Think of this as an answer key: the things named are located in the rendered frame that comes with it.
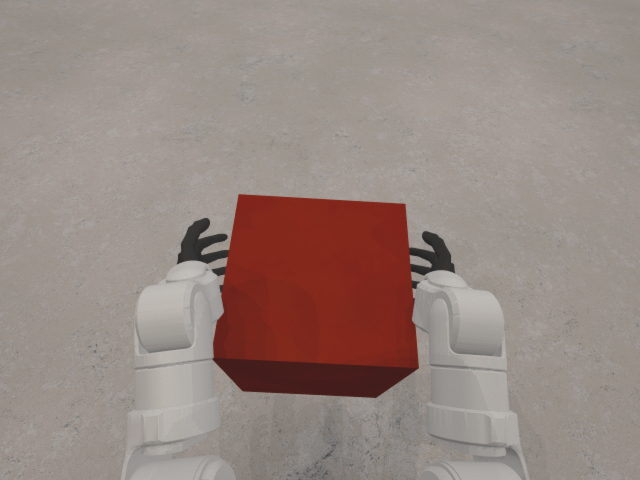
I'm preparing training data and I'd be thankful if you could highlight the robot left hand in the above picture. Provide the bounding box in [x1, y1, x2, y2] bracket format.
[177, 218, 229, 293]

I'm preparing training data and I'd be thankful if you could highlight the robot left upper arm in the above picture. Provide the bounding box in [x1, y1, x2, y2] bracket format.
[129, 455, 236, 480]

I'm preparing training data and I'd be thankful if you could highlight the robot right forearm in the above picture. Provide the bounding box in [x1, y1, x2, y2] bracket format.
[412, 270, 530, 480]

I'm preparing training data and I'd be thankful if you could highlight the carton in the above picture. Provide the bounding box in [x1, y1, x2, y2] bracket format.
[212, 194, 419, 398]

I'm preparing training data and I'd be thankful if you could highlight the robot right hand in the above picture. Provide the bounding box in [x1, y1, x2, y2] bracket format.
[409, 231, 455, 302]

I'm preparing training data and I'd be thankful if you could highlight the robot left forearm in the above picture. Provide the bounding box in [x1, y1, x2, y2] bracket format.
[121, 261, 224, 480]

